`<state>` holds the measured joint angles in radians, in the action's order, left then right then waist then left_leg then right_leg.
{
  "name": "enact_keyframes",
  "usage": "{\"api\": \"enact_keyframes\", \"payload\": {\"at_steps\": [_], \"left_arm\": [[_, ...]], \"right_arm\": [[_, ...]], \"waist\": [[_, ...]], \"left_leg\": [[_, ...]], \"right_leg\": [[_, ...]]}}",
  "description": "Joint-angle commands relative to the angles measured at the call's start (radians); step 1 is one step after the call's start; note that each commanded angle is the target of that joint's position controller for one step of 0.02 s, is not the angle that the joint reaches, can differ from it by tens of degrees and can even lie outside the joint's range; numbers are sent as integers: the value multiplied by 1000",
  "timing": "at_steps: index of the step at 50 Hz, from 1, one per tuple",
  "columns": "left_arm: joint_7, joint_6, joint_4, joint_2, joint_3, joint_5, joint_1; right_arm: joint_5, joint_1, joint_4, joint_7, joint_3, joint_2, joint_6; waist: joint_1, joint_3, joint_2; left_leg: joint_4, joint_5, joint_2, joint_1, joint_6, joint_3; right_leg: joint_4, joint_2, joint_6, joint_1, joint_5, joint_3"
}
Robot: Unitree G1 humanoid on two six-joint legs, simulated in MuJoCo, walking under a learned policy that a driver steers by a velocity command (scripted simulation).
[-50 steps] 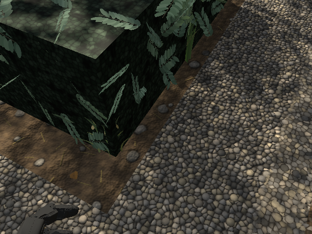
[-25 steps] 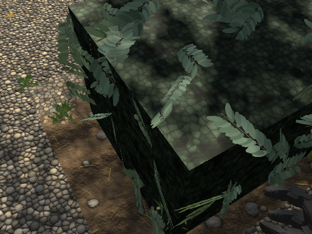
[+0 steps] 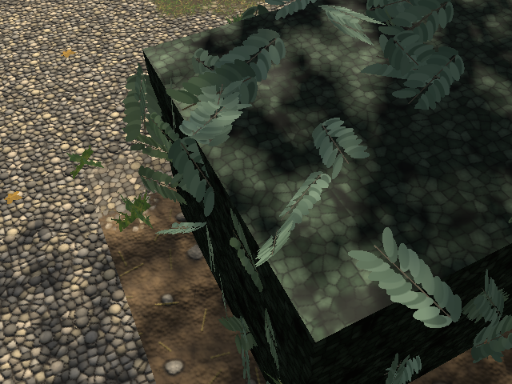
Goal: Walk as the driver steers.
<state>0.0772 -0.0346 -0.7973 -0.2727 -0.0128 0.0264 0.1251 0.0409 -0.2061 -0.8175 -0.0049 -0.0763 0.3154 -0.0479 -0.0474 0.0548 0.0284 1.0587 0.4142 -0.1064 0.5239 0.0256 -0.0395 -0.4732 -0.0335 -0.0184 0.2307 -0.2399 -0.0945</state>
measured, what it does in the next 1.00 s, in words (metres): steps to the left, turning left: left foot, then right foot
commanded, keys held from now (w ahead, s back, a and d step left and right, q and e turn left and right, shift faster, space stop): q+shift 0.10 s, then w+q+shift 0.90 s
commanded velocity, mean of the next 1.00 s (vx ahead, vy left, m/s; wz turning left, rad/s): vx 0.68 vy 0.00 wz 0.94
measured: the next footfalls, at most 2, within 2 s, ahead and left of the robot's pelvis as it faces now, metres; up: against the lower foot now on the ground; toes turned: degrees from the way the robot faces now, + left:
left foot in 0.24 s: -0.05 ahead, +0.11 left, +0.00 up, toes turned +18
right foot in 0.66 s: +0.36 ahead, +0.11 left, +0.00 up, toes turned +35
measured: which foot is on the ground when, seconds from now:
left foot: up 0.00-0.22, down 0.24-0.66, up 0.68-1.00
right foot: down 0.00-0.24, up 0.26-0.64, down 0.66-1.00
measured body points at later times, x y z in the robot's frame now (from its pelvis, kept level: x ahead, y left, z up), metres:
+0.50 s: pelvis +0.06 +0.09 +0.00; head +0.06 +0.12 +0.45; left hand +0.12 +0.40 -0.10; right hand +0.19 -0.17 -0.10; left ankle -0.09 +0.10 -0.74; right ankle +0.23 -0.01 -0.67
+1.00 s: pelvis +0.30 +0.31 -0.01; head +0.31 +0.36 +0.43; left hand +0.09 +0.51 -0.16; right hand +0.34 -0.04 -0.08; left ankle +0.31 +0.51 -0.68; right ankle +0.33 +0.08 -0.74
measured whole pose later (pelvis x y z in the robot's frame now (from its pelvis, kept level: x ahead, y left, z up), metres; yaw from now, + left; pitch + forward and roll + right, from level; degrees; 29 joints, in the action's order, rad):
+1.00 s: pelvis +0.30 +0.31 -0.01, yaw +54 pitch -2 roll -2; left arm 0.03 0.06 -0.90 -0.32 -0.07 0.02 0.40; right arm 0.03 -0.61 -1.20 -0.09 -0.03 0.29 -0.22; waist -0.13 0.14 -0.04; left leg 0.93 0.15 0.11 0.69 -0.13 0.10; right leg -0.28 -0.15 0.13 -0.18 -0.37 -0.32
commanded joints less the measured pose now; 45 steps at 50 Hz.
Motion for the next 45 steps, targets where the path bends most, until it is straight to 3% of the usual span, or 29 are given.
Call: {"api": "enact_keyframes", "payload": {"at_steps": [1,5,6,8,9,10,11,12,13,14,15,16,17,18,20,24,26,29,30,31,32,33,34,35,36,37,39,42,45], "left_arm": [[3,2,72,-120,-34,6,-49],[-20,2,54,-164,-59,5,34],[-38,6,60,-179,-66,16,51],[-59,18,61,-201,-77,19,53],[-65,15,68,-205,-79,20,52],[-30,18,68,-263,-102,-66,8],[-15,21,78,-241,-91,-66,-32],[-15,28,81,-188,-79,-42,-54],[-28,39,115,-96,-52,-17,-128],[-32,69,221,-65,-42,-37,-244],[-50,109,220,-113,-52,-61,-289],[-68,140,207,-139,-60,-57,-247],[-99,104,139,-140,-59,52,-132],[-112,92,143,-137,-61,52,-108],[-124,66,152,-130,-57,36,-127],[-116,51,197,-106,-45,12,-208],[-94,56,219,-98,-41,-3,-232],[-82,57,255,-116,-49,-8,-243],[-77,53,245,-127,-53,-15,-174],[-65,53,210,-164,-73,-11,-31],[-48,54,162,-216,-100,-8,174],[-31,60,133,-274,-122,18,406],[-40,76,109,-374,-134,46,447],[-53,81,140,-285,-118,27,278],[-54,84,148,-196,-99,16,198],[-55,86,134,-156,-90,13,181],[-42,105,104,-133,-75,0,164],[-42,133,58,-170,-78,-37,146],[-40,146,35,-201,-83,-30,77]], "right_arm": [[-6,-36,53,-13,-15,56,-20],[-20,39,97,-26,0,36,-21],[-25,50,107,-31,3,38,-22],[-24,107,138,-39,1,55,-24],[-25,109,148,-47,0,66,-26],[-103,78,171,-32,-26,84,-29],[-97,-2,138,-21,-31,91,-30],[-98,-146,77,-8,-54,113,-21],[-109,-311,31,7,-85,185,-11],[-67,-340,65,-4,-101,287,38],[-51,-241,107,-3,-78,207,85],[-58,-172,130,8,-59,158,105],[9,-142,107,19,-54,181,64],[-2,-115,130,26,-36,148,61],[-14,-124,123,6,-19,123,71],[-21,-201,107,2,-31,160,89],[-26,-218,101,6,-33,166,91],[-40,-219,104,14,-38,185,107],[-43,-190,109,8,-36,189,110],[-42,-170,110,0,-35,189,112],[-48,-144,106,-15,-41,207,120],[-48,-116,124,-21,-23,146,136],[-51,-152,173,-23,18,-16,141],[-27,-52,186,-27,20,42,128],[-18,8,152,-43,0,84,115],[-10,4,131,-58,-3,92,108],[-9,4,88,-71,-8,81,77],[-5,32,42,-90,5,36,46],[-6,58,31,-104,15,36,23]], "waist": [[-1,-58,-143],[69,-90,-188],[87,-131,-211],[100,-120,-226],[96,-118,-241],[59,-86,-229],[16,-61,-196],[-44,-64,-86],[-127,-60,181],[-134,-45,326],[-102,12,129],[-41,21,81],[-15,14,85],[20,55,38],[15,50,63],[-15,60,56],[-21,72,104],[-17,46,82],[28,22,83],[94,-57,103],[201,-177,38],[306,-308,-83],[224,-370,-418],[188,-241,-336],[174,-182,-164],[151,-157,-75],[111,-106,-139],[51,-15,-209],[-22,26,-246]], "left_leg": [[87,17,60,-4,48,20],[-181,76,104,-95,35,59],[-229,80,90,-155,16,103],[-319,50,85,-212,-17,148],[-374,53,76,-244,-41,167],[-473,-26,120,-273,-71,180],[-534,-19,109,-381,-107,183],[-605,13,82,-531,-150,151],[-696,46,231,-721,-250,-139],[-843,294,396,-739,-426,-725],[-911,287,460,-745,-426,-731],[-910,216,443,-728,-390,-647],[-904,120,331,-660,-320,-440],[-917,53,273,-537,-296,-362],[-950,34,208,-442,-304,-311],[-927,-70,204,-452,-322,-347],[-895,-144,180,-411,-301,-348],[-835,-377,241,-465,-289,-439],[-793,-554,234,-451,-261,-422],[-655,-824,179,-411,-216,-390],[-401,-902,119,-284,-177,-341],[-56,-716,29,-108,-151,-264],[216,90,-85,159,-144,-184],[320,22,6,259,-160,-155],[326,-73,70,259,-159,-138],[291,-128,114,229,-150,-117],[246,-129,162,183,-134,-62],[194,-186,210,180,-99,-43],[14,-262,232,166,-100,48]], "right_leg": [[112,-231,-176,-79,556,53],[60,-287,-164,-183,583,18],[73,-293,-144,-174,425,5],[119,-311,-103,-107,69,5],[141,-326,-85,-78,-95,13],[226,-356,-92,-5,-342,71],[195,-341,-60,78,-399,51],[25,-270,-18,186,-409,-32],[-424,-153,50,453,-375,-151],[-665,28,84,799,-383,34],[-748,-19,62,897,-294,172],[-716,-37,41,902,-163,201],[-746,-73,59,776,-67,102],[-672,-71,74,679,-29,96],[-606,-52,96,577,35,62],[-378,-19,106,561,102,67],[-239,-2,102,465,144,85],[-145,-3,77,368,149,107],[-110,12,55,254,110,95],[-102,62,37,46,34,62],[-114,59,15,-263,-15,57],[-69,-118,-21,-527,-300,245],[163,-378,-81,-637,-779,753],[253,-423,-91,-434,-810,949],[166,-422,-99,-329,-729,812],[160,-399,-99,-252,-608,669],[215,-368,-72,-148,-436,415],[321,-396,-38,-40,-357,194],[421,-345,-15,-73,-310,-36]]}}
